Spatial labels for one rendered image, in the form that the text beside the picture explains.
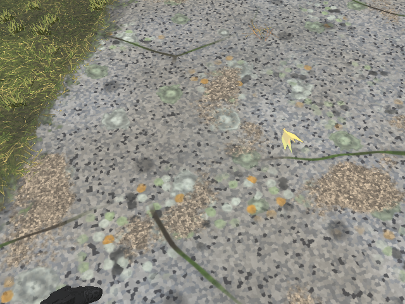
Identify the robot left hand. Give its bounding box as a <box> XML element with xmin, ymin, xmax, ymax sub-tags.
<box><xmin>40</xmin><ymin>286</ymin><xmax>103</xmax><ymax>304</ymax></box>

